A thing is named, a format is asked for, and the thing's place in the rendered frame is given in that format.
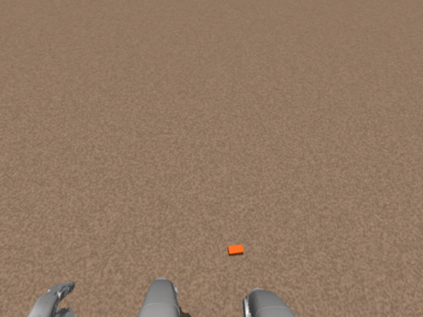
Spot left robot hand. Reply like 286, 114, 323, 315
27, 282, 75, 317

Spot small box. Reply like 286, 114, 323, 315
227, 244, 244, 256

